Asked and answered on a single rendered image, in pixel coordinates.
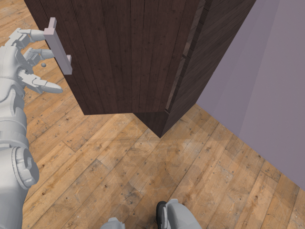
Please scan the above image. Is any robot left shin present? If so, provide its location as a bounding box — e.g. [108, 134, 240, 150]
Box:
[108, 218, 118, 222]

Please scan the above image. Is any robot left forearm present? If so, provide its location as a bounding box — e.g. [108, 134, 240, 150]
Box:
[0, 78, 29, 151]

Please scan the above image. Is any handle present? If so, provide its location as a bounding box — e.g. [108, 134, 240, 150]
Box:
[43, 17, 72, 75]

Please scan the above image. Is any cupboard door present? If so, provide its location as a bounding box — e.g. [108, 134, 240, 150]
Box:
[24, 0, 200, 115]

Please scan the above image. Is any robot right thigh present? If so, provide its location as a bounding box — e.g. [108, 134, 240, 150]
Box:
[162, 203, 202, 229]

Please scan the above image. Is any left robot upper arm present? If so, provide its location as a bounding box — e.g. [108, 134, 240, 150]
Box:
[0, 146, 40, 229]

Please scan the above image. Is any left robot hand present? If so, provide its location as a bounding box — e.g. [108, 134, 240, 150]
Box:
[0, 28, 63, 94]

